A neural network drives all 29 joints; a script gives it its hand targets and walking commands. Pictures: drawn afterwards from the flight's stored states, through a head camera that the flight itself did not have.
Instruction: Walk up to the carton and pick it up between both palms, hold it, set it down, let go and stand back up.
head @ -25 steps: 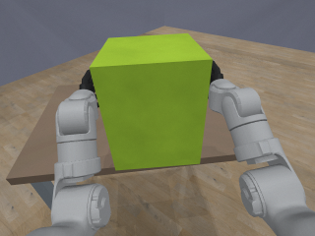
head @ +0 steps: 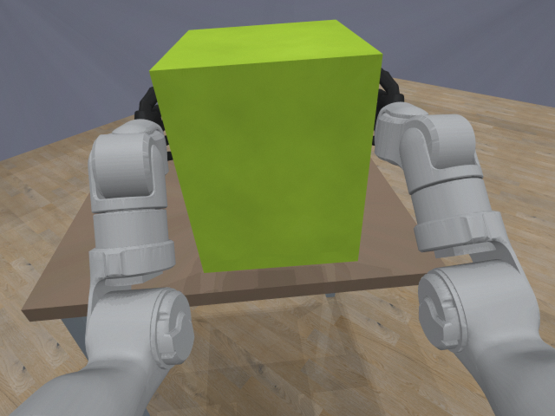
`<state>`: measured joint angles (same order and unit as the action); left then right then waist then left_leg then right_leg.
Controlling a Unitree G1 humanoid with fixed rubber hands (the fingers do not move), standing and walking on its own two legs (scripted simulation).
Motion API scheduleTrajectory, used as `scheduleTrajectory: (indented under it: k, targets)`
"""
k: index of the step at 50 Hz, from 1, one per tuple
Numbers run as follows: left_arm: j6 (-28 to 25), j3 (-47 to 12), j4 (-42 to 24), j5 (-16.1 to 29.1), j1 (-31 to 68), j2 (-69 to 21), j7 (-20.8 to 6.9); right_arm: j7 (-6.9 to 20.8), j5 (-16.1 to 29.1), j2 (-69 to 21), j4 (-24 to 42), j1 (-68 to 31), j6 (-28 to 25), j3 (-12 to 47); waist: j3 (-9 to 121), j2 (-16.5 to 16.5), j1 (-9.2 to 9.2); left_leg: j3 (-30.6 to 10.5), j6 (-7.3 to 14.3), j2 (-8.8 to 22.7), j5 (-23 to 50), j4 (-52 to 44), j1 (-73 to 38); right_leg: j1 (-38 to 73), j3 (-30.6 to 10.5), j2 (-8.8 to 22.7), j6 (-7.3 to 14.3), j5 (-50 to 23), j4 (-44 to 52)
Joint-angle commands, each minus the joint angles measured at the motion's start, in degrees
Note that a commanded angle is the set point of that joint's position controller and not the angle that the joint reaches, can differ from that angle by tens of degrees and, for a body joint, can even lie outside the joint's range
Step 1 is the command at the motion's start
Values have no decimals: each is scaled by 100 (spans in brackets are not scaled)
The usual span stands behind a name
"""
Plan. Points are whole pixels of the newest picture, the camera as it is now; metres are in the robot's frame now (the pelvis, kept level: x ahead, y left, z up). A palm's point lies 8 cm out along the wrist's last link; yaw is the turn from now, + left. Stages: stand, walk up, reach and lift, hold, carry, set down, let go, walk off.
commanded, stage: reach and lift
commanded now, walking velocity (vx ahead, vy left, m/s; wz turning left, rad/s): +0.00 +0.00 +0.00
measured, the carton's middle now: (271, 143) +0.39 +0.02 +0.28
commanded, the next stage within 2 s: hold in 0.18 s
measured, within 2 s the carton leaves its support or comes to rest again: neither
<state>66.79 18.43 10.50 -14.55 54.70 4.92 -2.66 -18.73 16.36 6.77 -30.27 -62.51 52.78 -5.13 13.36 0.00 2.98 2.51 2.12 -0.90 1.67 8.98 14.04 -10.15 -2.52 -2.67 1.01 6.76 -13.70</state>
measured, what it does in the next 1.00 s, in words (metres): stands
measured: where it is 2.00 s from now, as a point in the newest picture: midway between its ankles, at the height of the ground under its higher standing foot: outside the picture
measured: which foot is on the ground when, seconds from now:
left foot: down 0.00-1.00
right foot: down 0.00-1.00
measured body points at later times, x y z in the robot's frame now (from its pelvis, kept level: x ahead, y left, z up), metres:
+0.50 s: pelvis +0.00 +0.00 +0.00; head -0.07 +0.02 +0.44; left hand +0.36 +0.16 +0.29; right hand +0.38 -0.13 +0.31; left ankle +0.07 +0.10 -0.75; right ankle +0.00 -0.11 -0.75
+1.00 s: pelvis +0.00 -0.01 +0.00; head -0.06 -0.01 +0.45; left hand +0.36 +0.15 +0.27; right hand +0.37 -0.15 +0.28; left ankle +0.07 +0.10 -0.75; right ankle +0.00 -0.11 -0.75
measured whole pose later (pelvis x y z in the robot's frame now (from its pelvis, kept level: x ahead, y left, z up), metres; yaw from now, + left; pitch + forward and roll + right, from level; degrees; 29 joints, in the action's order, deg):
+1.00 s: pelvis +0.00 -0.01 +0.00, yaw -1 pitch +2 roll +0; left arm 72.1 16.3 -1.0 -14.9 46.5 3.1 -3.2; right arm -20.2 19.3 7.6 -19.1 -54.5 57.5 -0.4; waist 12.2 -0.7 3.1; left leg 3.7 1.4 -0.2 3.2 4.6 10.1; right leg -7.7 -3.9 -3.4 1.5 5.8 -11.5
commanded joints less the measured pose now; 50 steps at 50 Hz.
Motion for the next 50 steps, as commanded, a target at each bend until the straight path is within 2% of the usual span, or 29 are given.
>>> scheduleTrajectory:
  k: [1,3,5,11,13,16,22,25,31,33,39,47,50]
  targets:
    - [-224,-1763,-745,1220,4308,-2784,-923,655,894,-2597,1221,-4283,-157,1144,1830,-290,-4,-418,-33,339,43,255,-2724,-866,-103,193,-287,-161,461]
    - [-216,-1726,-800,1208,4294,-2828,-952,680,917,-2614,1243,-4262,-146,1115,1886,-216,-3,-460,-30,363,-109,226,-2727,-911,-100,182,-283,-107,433]
    - [-243,-1863,-1057,1273,4389,-2949,-941,715,975,-2695,1452,-4277,-182,1195,2184,-247,2,-440,-55,379,84,207,-2837,-900,-88,151,-290,-254,411]
    - [-209,-2478,-2142,1640,4655,-3185,-681,809,1307,-2916,2355,-4563,-227,1647,3268,-310,7,-482,-158,440,1178,364,-3566,-933,-28,65,-258,-848,308]
    - [-107,-2569,-2185,1668,4586,-3162,-612,819,1384,-2877,2456,-4587,-188,1704,3283,-354,1,-472,-189,426,1247,416,-3696,-984,-55,99,-252,-860,339]
    - [67,-2491,-2043,1616,4412,-3011,-601,814,1341,-2687,2243,-4426,-88,1605,2787,-400,-17,-465,-183,439,913,395,-3565,-1080,-58,101,-260,-616,382]
    - [206,-1895,-1278,1205,4264,-2708,-830,836,1047,-2407,1362,-4071,37,1157,1628,-377,-29,-386,-91,363,-276,238,-2814,-982,-124,175,-309,-37,437]
    - [89,-1819,-1188,1162,4377,-2792,-931,846,1037,-2426,1406,-4215,-37,1045,1660,-344,-8,-370,-69,337,-477,234,-2641,-945,-132,205,-296,45,390]
    - [-58,-1937,-1279,1266,4460,-2875,-986,777,977,-2469,1622,-4269,-75,1000,2001,-366,85,-391,-84,319,-109,233,-2701,-849,-104,176,-301,-361,299]
    - [-28,-1902,-1293,1246,4336,-2810,-1010,759,991,-2459,1698,-4220,-44,1047,1974,-385,46,-381,-81,323,50,202,-2769,-782,-109,163,-323,-417,342]
    - [21,-1897,-1479,1245,3951,-2749,-1115,640,1019,-2519,1997,-3962,23,1318,2027,-120,2,-379,-51,334,493,128,-2954,-529,-131,139,-382,-681,449]
    - [47,-2403,-2389,1556,3969,-2828,-964,490,1450,-2911,2876,-3959,55,1951,2750,-117,-69,-378,-1,332,1309,166,-3348,-312,-193,183,-407,-1293,382]
    - [139,-2514,-2498,1629,3929,-2825,-871,444,1561,-2946,3031,-3967,99,2055,2674,-153,-99,-398,21,343,1239,187,-3415,-424,-220,194,-428,-1189,368]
